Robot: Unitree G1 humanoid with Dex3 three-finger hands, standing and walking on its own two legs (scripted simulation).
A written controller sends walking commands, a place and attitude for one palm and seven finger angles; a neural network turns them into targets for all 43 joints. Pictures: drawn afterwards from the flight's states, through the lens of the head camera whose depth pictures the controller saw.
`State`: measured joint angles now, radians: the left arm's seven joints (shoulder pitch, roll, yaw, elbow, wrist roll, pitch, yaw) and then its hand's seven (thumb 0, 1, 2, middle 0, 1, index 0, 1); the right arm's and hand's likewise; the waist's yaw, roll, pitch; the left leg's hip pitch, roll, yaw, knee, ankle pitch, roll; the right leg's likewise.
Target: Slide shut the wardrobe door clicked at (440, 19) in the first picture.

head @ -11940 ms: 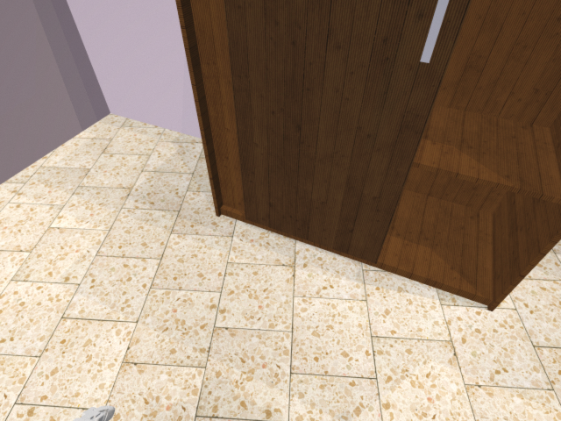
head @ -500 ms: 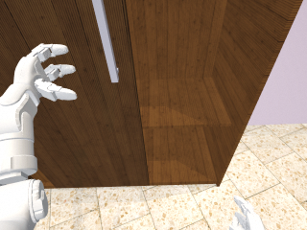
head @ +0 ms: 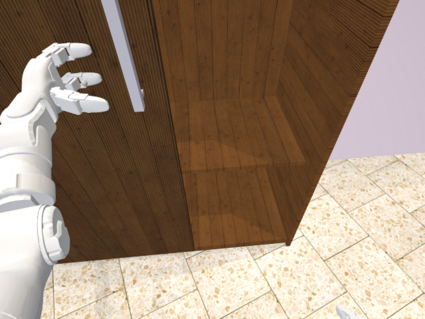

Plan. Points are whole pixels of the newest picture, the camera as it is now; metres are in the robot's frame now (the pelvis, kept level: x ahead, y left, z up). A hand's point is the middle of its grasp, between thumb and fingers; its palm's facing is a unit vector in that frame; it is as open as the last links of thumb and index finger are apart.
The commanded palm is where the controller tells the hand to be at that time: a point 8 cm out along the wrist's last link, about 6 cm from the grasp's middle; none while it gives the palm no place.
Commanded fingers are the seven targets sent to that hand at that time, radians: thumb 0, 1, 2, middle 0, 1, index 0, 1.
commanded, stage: move the hooked fingers beside the handle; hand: left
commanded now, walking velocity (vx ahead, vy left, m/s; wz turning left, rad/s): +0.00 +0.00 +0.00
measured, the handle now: (126, 49) +0.53 +0.17 +0.27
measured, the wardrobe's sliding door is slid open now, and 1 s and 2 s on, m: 0.46 0.46 0.46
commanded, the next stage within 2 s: none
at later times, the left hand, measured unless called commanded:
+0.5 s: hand (83, 82) +0.46 +0.24 +0.24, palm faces +0.12 -0.99 -0.01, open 14.0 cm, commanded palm +0.44 +0.29 +0.24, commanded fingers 0.00 -0.50 0.30 -0.30 -1.20 -0.30 -1.20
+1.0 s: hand (84, 76) +0.45 +0.23 +0.26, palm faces +0.11 -0.99 -0.02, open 14.0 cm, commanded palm +0.44 +0.28 +0.24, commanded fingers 0.00 -0.50 0.30 -0.30 -1.20 -0.30 -1.20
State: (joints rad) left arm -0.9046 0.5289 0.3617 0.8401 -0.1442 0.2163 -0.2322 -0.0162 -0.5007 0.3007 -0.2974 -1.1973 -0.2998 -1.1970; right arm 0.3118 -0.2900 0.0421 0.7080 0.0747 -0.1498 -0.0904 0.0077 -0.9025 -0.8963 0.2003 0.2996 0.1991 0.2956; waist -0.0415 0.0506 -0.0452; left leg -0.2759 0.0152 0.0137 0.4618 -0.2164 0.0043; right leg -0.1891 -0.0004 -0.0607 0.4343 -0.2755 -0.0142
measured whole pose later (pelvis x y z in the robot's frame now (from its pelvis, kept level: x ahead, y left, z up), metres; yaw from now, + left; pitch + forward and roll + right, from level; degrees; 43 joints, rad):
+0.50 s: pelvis +0.01 +0.01 +0.00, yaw -1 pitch +3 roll -1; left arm -0.84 0.54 0.42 0.79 -0.13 0.14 -0.24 -0.02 -0.50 0.30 -0.30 -1.20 -0.30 -1.20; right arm 0.39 -0.29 0.02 0.69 0.06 -0.11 -0.07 0.01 -0.90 -0.90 0.20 0.30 0.20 0.30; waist -0.06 0.04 -0.05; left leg -0.29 0.02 0.04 0.47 -0.24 0.01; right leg -0.20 0.00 -0.03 0.42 -0.28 0.00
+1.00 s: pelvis +0.00 +0.00 +0.00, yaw +0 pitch +3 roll -1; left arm -0.99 0.53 0.34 0.94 -0.13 0.12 -0.22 -0.02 -0.50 0.30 -0.30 -1.20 -0.30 -1.20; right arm 0.32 -0.28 0.04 0.71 0.06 -0.13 -0.09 0.00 -0.90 -0.90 0.20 0.30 0.20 0.30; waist -0.05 0.04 -0.04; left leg -0.31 0.01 0.00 0.49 -0.22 0.01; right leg -0.21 0.00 -0.07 0.44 -0.27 -0.01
